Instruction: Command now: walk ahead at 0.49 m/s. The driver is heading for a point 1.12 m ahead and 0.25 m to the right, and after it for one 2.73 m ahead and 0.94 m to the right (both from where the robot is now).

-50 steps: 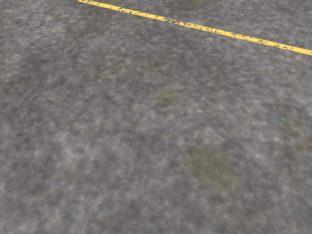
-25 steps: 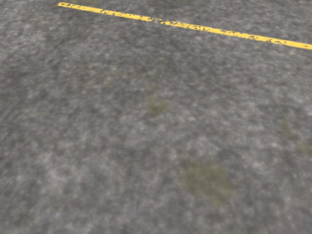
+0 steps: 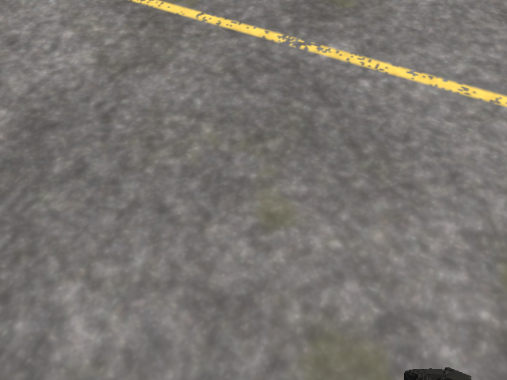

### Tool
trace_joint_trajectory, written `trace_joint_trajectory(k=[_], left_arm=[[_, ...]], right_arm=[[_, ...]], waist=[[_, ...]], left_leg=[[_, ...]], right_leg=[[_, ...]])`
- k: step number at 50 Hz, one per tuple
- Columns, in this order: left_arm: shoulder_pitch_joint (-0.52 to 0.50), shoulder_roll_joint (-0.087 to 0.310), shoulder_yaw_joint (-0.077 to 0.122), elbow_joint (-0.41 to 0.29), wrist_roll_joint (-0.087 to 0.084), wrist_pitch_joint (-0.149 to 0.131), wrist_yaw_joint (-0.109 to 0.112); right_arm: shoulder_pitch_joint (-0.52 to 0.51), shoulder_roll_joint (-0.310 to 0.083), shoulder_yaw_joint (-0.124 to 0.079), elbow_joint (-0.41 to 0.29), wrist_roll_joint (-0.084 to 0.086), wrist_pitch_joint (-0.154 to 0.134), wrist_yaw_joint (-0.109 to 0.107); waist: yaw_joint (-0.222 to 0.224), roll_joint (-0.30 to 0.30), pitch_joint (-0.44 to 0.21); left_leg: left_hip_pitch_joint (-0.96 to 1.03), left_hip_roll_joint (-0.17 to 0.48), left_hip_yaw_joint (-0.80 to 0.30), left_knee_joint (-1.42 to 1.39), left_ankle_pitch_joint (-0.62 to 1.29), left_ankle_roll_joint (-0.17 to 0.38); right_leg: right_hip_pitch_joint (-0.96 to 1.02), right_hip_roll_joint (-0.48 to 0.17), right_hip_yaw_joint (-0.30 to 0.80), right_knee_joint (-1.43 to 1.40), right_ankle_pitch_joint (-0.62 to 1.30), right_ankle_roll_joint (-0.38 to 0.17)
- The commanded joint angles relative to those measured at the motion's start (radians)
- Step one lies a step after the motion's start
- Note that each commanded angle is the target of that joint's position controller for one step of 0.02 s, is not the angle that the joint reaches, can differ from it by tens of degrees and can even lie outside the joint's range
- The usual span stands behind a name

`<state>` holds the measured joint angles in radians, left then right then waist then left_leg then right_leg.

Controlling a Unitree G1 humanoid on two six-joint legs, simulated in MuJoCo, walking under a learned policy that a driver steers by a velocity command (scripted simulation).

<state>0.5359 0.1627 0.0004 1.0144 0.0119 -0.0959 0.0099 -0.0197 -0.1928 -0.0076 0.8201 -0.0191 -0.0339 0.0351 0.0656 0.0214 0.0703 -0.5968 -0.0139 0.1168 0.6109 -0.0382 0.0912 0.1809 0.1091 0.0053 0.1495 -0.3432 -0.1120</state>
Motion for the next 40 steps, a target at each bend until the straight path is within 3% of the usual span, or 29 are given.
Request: trace_joint_trajectory(k=[1, 2, 3, 4, 5, 6, 7, 8, 10, 13, 16, 20, 24, 26, 28, 29, 30, 31, 32, 33, 34, 35, 36, 38, 40], left_arm=[[-0.004, 0.172, 0.032, -0.018, 0.009, -0.007, 0.018], [-0.024, 0.188, 0.037, -0.018, 0.011, 0.0, 0.018], [-0.055, 0.191, 0.036, -0.029, 0.005, 0.001, 0.013], [-0.039, 0.137, 0.026, -0.057, 0.006, -0.002, 0.008], [0.082, 0.087, 0.026, -0.048, -0.015, 0.005, -0.005], [-0.014, 0.162, 0.038, -0.061, 0.01, 0.007, -0.001], [-0.105, 0.167, 0.044, -0.086, 0.012, 0.003, -0.009], [-0.131, 0.148, 0.043, -0.089, 0.013, 0.005, -0.012], [-0.111, 0.1, 0.035, -0.08, 0.027, 0.029, -0.024], [-0.171, 0.087, 0.035, -0.103, 0.027, 0.049, -0.036], [-0.329, 0.102, 0.036, -0.154, 0.022, 0.055, -0.039], [-0.484, 0.088, 0.025, -0.197, 0.009, 0.054, -0.042], [-0.598, 0.092, 0.021, -0.229, 0.008, 0.05, -0.039], [-0.629, 0.1, 0.023, -0.245, 0.008, 0.044, -0.038], [-0.586, 0.112, 0.029, -0.238, 0.008, 0.034, -0.034], [-0.507, 0.125, 0.037, -0.213, 0.01, 0.029, -0.027], [-0.36, 0.142, 0.05, -0.163, 0.012, 0.021, -0.019], [-0.182, 0.187, 0.069, -0.108, 0.03, 0.01, -0.007], [-0.035, 0.291, 0.097, -0.089, 0.056, 0.007, 0.003], [-0.048, 0.288, 0.102, -0.081, 0.028, 0.023, -0.012], [-0.155, 0.24, 0.092, -0.09, 0.001, 0.028, -0.019], [-0.239, 0.18, 0.078, -0.102, -0.005, 0.023, -0.023], [-0.28, 0.137, 0.066, -0.1, 0.0, 0.016, -0.024], [-0.264, 0.09, 0.05, -0.068, 0.001, 0.002, -0.018], [-0.205, 0.109, 0.052, -0.037, -0.002, -0.013, -0.016]], right_arm=[[0.125, -0.122, -0.036, -0.002, 0.003, -0.018, -0.023], [0.267, -0.141, -0.048, 0.047, 0.004, -0.025, -0.032], [0.418, -0.169, -0.063, 0.089, -0.009, -0.032, -0.044], [0.544, -0.251, -0.084, 0.104, -0.027, -0.032, -0.052], [0.475, -0.245, -0.085, 0.102, -0.018, -0.022, -0.04], [0.367, -0.19, -0.078, 0.086, 0.015, -0.021, -0.028], [0.293, -0.134, -0.064, 0.075, 0.018, -0.028, -0.022], [0.274, -0.092, -0.053, 0.086, 0.01, -0.038, -0.019], [0.297, -0.061, -0.038, 0.119, 0.005, -0.059, -0.027], [0.372, -0.099, -0.043, 0.162, 0.012, -0.08, -0.028], [0.433, -0.111, -0.04, 0.182, 0.015, -0.078, -0.026], [0.52, -0.106, -0.031, 0.207, 0.015, -0.074, -0.031], [0.589, -0.11, -0.026, 0.233, 0.003, -0.068, -0.042], [0.597, -0.12, -0.028, 0.243, -0.006, -0.065, -0.049], [0.564, -0.133, -0.031, 0.244, -0.008, -0.063, -0.055], [0.547, -0.142, -0.034, 0.244, -0.008, -0.063, -0.057], [0.529, -0.149, -0.035, 0.244, -0.003, -0.06, -0.055], [0.512, -0.141, -0.031, 0.231, 0.005, -0.062, -0.053], [0.549, -0.063, -0.011, 0.189, 0.036, -0.065, -0.044], [0.606, -0.09, -0.028, 0.207, 0.037, -0.063, -0.043], [0.524, -0.135, -0.043, 0.191, 0.014, -0.059, -0.044], [0.447, -0.114, -0.04, 0.167, 0.007, -0.064, -0.039], [0.418, -0.09, -0.04, 0.162, 0.005, -0.06, -0.035], [0.435, -0.056, -0.037, 0.167, -0.019, -0.034, -0.022], [0.423, -0.046, -0.039, 0.159, -0.021, -0.019, -0.012]], waist=[[-0.123, -0.114, -0.059], [-0.181, -0.114, -0.123], [-0.252, -0.088, -0.195], [-0.264, 0.054, -0.306], [-0.149, 0.196, -0.326], [-0.136, 0.034, -0.166], [-0.115, -0.003, -0.065], [-0.079, -0.058, 0.001], [-0.028, -0.038, 0.0], [-0.021, -0.004, 0.012], [-0.055, 0.004, 0.04], [-0.106, 0.031, 0.034], [-0.143, 0.046, 0.038], [-0.141, 0.051, 0.044], [-0.1, 0.057, 0.028], [-0.064, 0.065, -0.011], [-0.001, 0.052, -0.082], [0.069, 0.03, -0.18], [0.082, -0.135, -0.329], [0.051, -0.21, -0.401], [0.008, -0.102, -0.236], [-0.014, -0.061, -0.119], [-0.048, -0.042, -0.053], [-0.095, -0.067, -0.029], [-0.107, -0.07, -0.03]], left_leg=[[0.243, -0.073, 0.009, -0.038, -0.077, 0.055], [0.384, -0.077, -0.006, -0.091, -0.078, 0.076], [0.609, 0.001, -0.083, -0.134, -0.088, 0.114], [0.785, 0.257, -0.382, -0.141, -0.194, 0.175], [0.913, 0.43, -0.861, -0.294, -0.297, 0.329], [0.763, 0.382, -0.763, -0.369, -0.409, 0.296], [0.623, 0.348, -0.634, -0.412, -0.384, 0.267], [0.506, 0.307, -0.543, -0.446, -0.271, 0.232], [0.399, 0.235, -0.402, -0.472, -0.128, 0.175], [0.379, 0.201, -0.298, -0.502, 0.002, 0.162], [0.421, 0.169, -0.236, -0.518, 0.096, 0.129], [0.502, 0.146, -0.185, -0.494, 0.226, 0.078], [0.653, 0.179, -0.188, -0.449, 0.311, 0.088], [0.722, 0.211, -0.194, -0.413, 0.371, 0.103], [0.739, 0.226, -0.177, -0.338, 0.54, 0.095], [0.731, 0.222, -0.166, -0.254, 0.67, 0.082], [0.702, 0.2, -0.143, -0.099, 0.722, 0.067], [0.545, 0.166, -0.119, 0.111, 0.557, 0.049], [0.23, 0.058, -0.051, 0.47, 0.102, 0.007], [0.039, -0.068, -0.11, 0.707, -0.479, 0.002], [-0.038, 0.005, -0.173, 0.734, -0.398, 0.012], [-0.04, 0.04, -0.169, 0.689, -0.319, 0.011], [-0.003, 0.074, -0.164, 0.622, -0.274, 0.008], [0.081, 0.098, -0.155, 0.547, -0.243, -0.013], [0.075, 0.099, -0.133, 0.515, -0.215, -0.027]], right_leg=[[-0.052, -0.293, 0.05, 0.261, 1.271, 0.008], [-0.073, -0.287, 0.048, 0.428, 1.249, 0.008], [-0.218, -0.259, 0.033, 0.646, 1.042, 0.003], [-0.392, -0.154, -0.033, 0.991, 0.477, -0.003], [-0.745, 0.006, 0.012, 1.277, -0.18, 0.021], [-0.829, -0.081, 0.07, 1.257, -0.072, -0.002], [-0.822, -0.114, 0.063, 1.205, 0.008, -0.004], [-0.777, -0.145, 0.06, 1.143, 0.037, 0.001], [-0.68, -0.18, 0.056, 1.053, 0.059, 0.025], [-0.718, -0.203, 0.015, 0.968, 0.121, 0.053], [-0.819, -0.224, -0.023, 0.83, 0.249, 0.076], [-0.817, -0.198, -0.066, 0.624, 0.37, 0.087], [-0.837, -0.165, -0.082, 0.502, 0.352, 0.073], [-0.838, -0.153, -0.081, 0.461, 0.291, 0.054], [-0.74, -0.122, -0.09, 0.408, 0.208, 0.021], [-0.629, -0.09, -0.101, 0.383, 0.171, 0.002], [-0.457, -0.06, -0.113, 0.321, 0.194, -0.024], [-0.194, -0.128, -0.041, 0.31, 0.211, -0.063], [0.111, -0.417, 0.338, 0.288, 0.106, -0.155], [0.172, -0.543, 0.68, 0.162, 0.125, -0.246], [0.034, -0.491, 0.55, 0.134, 0.078, -0.215], [-0.116, -0.453, 0.425, 0.09, 0.111, -0.19], [-0.227, -0.401, 0.332, 0.051, 0.169, -0.148], [-0.337, -0.335, 0.214, 0.016, 0.269, -0.104], [-0.348, -0.317, 0.162, 0.002, 0.367, -0.106]])
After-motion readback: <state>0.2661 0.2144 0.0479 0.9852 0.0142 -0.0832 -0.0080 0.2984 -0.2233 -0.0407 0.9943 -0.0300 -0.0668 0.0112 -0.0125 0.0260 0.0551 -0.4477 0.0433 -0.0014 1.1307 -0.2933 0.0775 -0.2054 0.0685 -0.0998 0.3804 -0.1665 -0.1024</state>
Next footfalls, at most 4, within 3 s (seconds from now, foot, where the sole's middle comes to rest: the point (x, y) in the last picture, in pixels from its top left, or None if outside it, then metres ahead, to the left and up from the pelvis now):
0.06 left None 0.21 0.06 -0.77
0.62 right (330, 352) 0.51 -0.11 -0.77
1.18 left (265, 249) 0.81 0.07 -0.77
1.70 right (332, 189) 1.04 -0.13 -0.77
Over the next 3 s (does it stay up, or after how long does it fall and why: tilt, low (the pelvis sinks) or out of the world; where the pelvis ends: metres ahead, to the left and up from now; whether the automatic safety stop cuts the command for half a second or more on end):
stays up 1.01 -0.03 0.02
